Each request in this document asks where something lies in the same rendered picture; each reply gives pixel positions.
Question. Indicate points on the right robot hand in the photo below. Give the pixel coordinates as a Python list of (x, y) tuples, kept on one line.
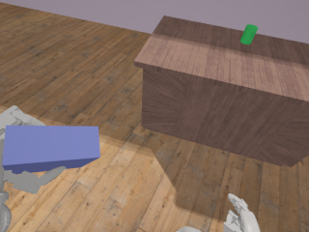
[(244, 222)]

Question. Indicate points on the robot left forearm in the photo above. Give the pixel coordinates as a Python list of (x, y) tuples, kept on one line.
[(5, 212)]

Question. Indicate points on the left robot hand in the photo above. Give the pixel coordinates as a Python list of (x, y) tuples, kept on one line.
[(26, 181)]

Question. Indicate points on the table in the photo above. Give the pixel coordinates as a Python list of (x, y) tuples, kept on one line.
[(201, 84)]

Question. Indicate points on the sponge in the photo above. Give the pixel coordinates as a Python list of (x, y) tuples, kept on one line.
[(42, 148)]

